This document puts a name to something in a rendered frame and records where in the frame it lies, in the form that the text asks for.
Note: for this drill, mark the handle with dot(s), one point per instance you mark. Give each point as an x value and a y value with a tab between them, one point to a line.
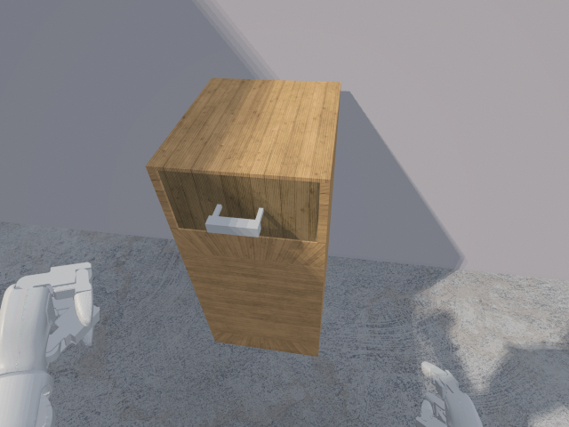
233	226

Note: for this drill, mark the left robot hand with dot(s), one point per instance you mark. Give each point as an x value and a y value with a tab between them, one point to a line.
28	313

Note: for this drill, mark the right robot hand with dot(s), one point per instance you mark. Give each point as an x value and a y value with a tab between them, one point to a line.
457	410

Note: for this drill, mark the drawer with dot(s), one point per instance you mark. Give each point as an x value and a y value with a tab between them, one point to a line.
290	207

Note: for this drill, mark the cabinet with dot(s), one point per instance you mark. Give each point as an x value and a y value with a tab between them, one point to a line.
263	292

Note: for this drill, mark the left robot forearm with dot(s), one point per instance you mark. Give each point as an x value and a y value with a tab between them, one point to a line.
24	399

